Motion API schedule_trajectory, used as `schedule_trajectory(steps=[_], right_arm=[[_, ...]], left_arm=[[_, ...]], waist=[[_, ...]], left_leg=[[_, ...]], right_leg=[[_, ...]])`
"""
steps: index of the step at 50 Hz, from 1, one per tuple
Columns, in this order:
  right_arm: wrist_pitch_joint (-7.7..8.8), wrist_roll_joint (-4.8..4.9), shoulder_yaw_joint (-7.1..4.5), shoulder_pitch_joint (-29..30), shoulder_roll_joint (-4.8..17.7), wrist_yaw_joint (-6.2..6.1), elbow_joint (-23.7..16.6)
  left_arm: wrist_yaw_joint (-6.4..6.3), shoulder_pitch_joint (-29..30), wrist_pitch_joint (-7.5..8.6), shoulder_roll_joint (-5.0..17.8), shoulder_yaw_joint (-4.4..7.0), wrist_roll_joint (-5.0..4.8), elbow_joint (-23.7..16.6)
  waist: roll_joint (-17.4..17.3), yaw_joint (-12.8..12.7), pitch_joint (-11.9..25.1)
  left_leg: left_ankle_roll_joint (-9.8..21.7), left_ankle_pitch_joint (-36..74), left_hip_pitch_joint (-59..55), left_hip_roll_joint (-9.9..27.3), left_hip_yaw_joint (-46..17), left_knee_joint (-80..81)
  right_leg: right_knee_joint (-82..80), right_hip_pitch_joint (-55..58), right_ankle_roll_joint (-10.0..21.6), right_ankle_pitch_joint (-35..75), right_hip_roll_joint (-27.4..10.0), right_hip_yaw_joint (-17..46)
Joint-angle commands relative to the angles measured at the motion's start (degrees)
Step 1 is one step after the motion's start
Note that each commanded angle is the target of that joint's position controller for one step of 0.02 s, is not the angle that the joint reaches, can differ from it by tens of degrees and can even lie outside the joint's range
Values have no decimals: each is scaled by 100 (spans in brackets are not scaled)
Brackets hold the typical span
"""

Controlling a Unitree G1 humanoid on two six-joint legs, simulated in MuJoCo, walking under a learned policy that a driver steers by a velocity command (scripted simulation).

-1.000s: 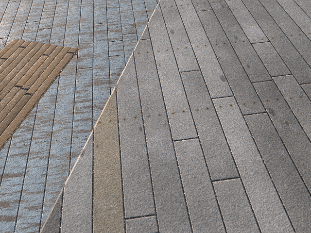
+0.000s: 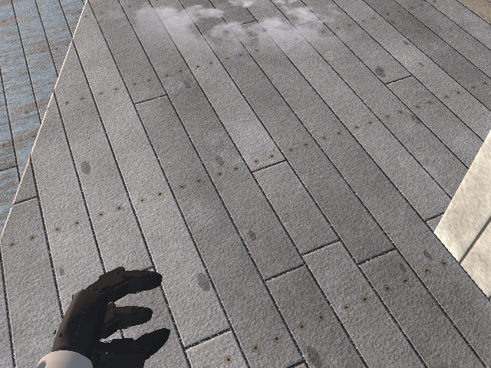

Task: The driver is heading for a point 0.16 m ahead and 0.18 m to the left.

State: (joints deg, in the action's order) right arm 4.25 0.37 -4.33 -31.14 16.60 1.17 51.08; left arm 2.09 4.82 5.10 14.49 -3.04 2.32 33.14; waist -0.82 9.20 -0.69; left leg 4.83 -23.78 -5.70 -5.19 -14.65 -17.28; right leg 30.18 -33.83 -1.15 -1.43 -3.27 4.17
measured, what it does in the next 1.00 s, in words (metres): walks ahead: right foot, then left foot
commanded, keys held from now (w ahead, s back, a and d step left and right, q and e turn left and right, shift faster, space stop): shift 1.00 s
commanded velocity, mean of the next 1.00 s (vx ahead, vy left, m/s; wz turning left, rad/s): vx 0.23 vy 0.00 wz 0.19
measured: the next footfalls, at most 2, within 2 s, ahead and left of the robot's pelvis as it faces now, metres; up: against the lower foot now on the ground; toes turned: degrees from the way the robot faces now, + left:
right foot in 0.04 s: +0.22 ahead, -0.16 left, +0.00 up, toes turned +4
left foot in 0.40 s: +0.46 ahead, +0.09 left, +0.00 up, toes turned +11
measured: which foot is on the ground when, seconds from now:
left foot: down 0.00-0.04, up 0.06-0.38, down 0.40-1.00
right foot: up 0.00-0.02, down 0.04-0.42, up 0.44-0.68, down 0.70-1.00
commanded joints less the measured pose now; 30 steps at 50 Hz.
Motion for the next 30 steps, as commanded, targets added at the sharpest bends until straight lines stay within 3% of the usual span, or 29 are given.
schedule_trajectory(steps=[1,2,3,4,5,6,7,8,9,11,13,16,19,20,21,22,23,24,25,26,27,28,30], right_arm=[[89,-39,-322,526,1339,-26,-392],[143,-46,-152,605,662,-63,-552],[126,203,30,-101,2,-114,-885],[9,-2,-16,156,508,-199,-687],[-51,-99,-30,749,552,-186,-671],[-78,-142,-22,1110,445,-141,-729],[-37,208,6,1375,360,-179,-997],[-49,248,20,1639,381,-148,-1108],[-83,222,58,1734,250,-124,-1239],[-128,93,160,1953,50,-49,-1388],[-42,3,258,1996,-2,93,-1407],[-25,-38,210,2267,312,229,-1446],[-41,-197,49,1827,701,133,-1262],[-62,-236,-36,1732,997,51,-1272],[-122,-413,-40,1574,1347,-58,-1384],[-147,-341,170,1663,749,-49,-1420],[-189,-151,184,1963,579,17,-1510],[-195,-28,191,2243,549,50,-1463],[-190,-3,216,2465,470,59,-1396],[-208,-22,218,2690,445,39,-1362],[-248,-109,166,2875,573,36,-1327],[-271,-177,133,2982,600,22,-1299],[-299,-209,130,2971,517,-31,-1207]], left_arm=[[-262,-2083,88,1227,564,51,297],[-394,-3298,117,1643,714,223,420],[-373,-3034,67,2138,816,294,433],[-310,-2645,24,1634,814,162,399],[-258,-2307,56,949,647,90,395],[-218,-2209,74,608,555,80,531],[-220,-2016,139,606,602,-264,498],[-230,-2029,175,581,601,-276,644],[-234,-1998,203,574,620,-255,729],[-258,-1624,185,720,679,-321,767],[-318,-1270,146,1062,774,-381,741],[-322,-1537,197,1286,835,-438,931],[-306,-1726,171,1329,827,-453,1093],[-294,-1971,157,1246,780,-380,1127],[-252,-2502,140,913,625,-197,1082],[-153,-3478,22,656,462,-305,1354],[-124,-3239,-72,1192,597,-382,1409],[-158,-2655,-144,1225,624,-401,1236],[-250,-2367,-231,1119,623,-358,1195],[-327,-2329,-343,1077,638,-317,1198],[-362,-2459,-444,937,601,-301,1248],[-400,-2565,-498,753,554,-275,1301],[-430,-2570,-531,589,506,-232,1361]], waist=[[11,-1607,996],[555,-1970,1772],[2458,-1278,2541],[1442,-1276,2024],[755,-1313,1253],[446,-1246,742],[1108,-1255,651],[1055,-1217,482],[829,-1065,382],[410,-848,115],[566,-751,261],[579,-739,425],[293,-365,636],[-4,-328,768],[-1256,-475,1407],[-1325,-729,2726],[-608,-615,2404],[-368,-679,1736],[-36,-796,1250],[-24,-973,992],[-249,-1140,838],[-430,-1202,825],[-475,-1167,1043]], left_leg=[[197,4477,2093,451,-261,-2576],[113,2440,2809,186,170,-4492],[-149,-613,4145,-366,844,-6205],[-94,-241,4778,159,858,-6582],[-124,98,4811,377,932,-6353],[-173,183,4725,462,980,-6053],[-319,4,4904,720,811,-5853],[-330,0,4791,766,835,-5552],[-338,-4,4715,775,841,-5106],[-425,200,4406,741,1028,-3835],[-427,1690,3217,593,1385,-2290],[-277,2903,2205,387,1324,-1572],[60,3334,1213,198,1427,-1076],[228,4831,662,494,1233,-1042],[1178,8072,-737,2134,-444,-1478],[2027,8165,-1525,3132,-1485,-1473],[1892,7534,-941,2768,-1032,-1320],[1595,6638,-275,2405,-568,-1118],[1375,5818,439,2213,-366,-877],[1200,5199,1235,2044,-129,-643],[1092,4826,1941,1872,134,-435],[1078,4693,2283,1757,306,-320],[1009,4219,2391,1661,493,-262]], right_leg=[[37,3995,202,-630,192,-345],[-55,5089,429,-2051,-1246,1020],[-970,5876,1212,-889,-2802,4170],[-848,5410,1446,-167,-2502,4077],[-642,4695,1369,1096,-2098,2758],[-583,4045,1261,2466,-1767,1853],[-689,4179,1204,2854,-1371,1218],[-866,3857,1127,3036,-1246,1000],[-983,3666,1152,3086,-1254,913],[-1246,2959,1224,3274,-1280,543],[-1492,2213,1077,3048,-841,-199],[-1418,2167,918,2584,-823,-336],[-224,2334,617,2822,-582,-541],[678,2046,372,2127,-266,-747],[3038,748,-47,-1741,337,-879],[4243,327,-162,-3950,367,94],[4420,285,-207,-3899,148,386],[4140,93,-233,-3722,-11,230],[3683,93,-288,-3472,-173,144],[3158,513,-340,-3277,-274,96],[2680,1065,-414,-3065,-212,-80],[2235,1443,-468,-2901,-136,-215],[1525,1976,-439,-2098,-66,-296]])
